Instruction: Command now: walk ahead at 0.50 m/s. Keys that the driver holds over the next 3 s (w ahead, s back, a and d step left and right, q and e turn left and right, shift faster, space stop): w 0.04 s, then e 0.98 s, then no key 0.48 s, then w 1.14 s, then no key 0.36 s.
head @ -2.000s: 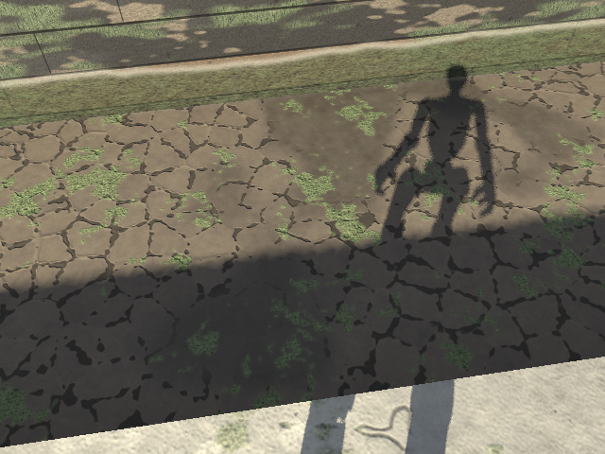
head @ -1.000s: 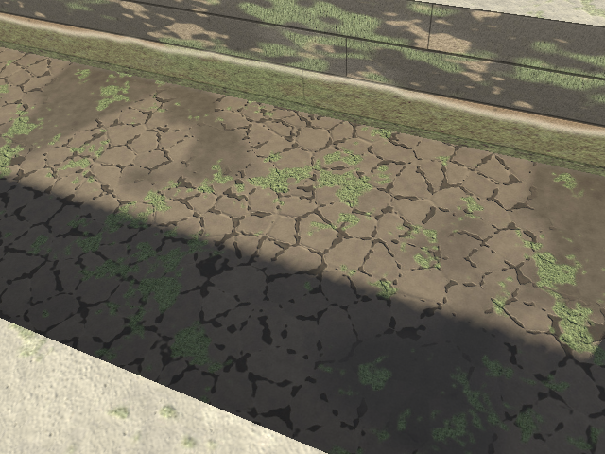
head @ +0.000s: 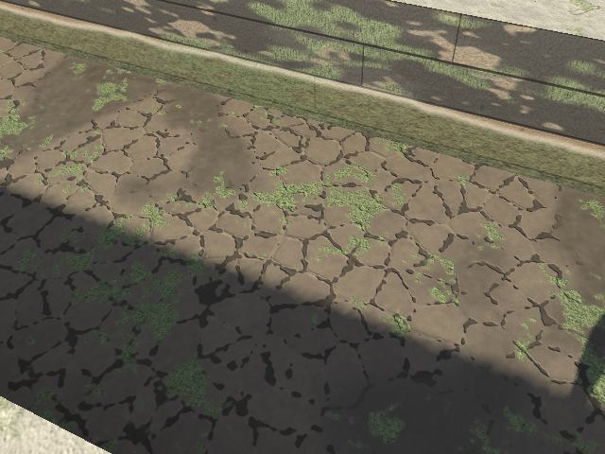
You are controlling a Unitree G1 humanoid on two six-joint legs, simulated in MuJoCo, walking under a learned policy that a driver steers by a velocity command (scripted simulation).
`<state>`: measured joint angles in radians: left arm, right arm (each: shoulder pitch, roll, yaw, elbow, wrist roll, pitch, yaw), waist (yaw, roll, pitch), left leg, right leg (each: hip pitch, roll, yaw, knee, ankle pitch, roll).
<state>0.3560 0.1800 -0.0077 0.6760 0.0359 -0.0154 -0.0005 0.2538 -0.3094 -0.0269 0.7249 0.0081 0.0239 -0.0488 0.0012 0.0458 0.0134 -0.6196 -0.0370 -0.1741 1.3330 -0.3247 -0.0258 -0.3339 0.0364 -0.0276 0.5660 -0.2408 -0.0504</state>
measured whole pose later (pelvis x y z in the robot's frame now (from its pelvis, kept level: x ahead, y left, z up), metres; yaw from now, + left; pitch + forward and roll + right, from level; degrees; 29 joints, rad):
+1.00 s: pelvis +0.07 +0.03 -0.02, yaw -29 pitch +1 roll +2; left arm 0.24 0.27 0.02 0.52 0.00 0.11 -0.02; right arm 0.16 -0.33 -0.05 0.68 -0.01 0.09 -0.04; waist 0.00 0.04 0.05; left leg -0.43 0.12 0.13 0.94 -0.52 -0.04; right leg -0.40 0.02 0.05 0.73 -0.37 -0.08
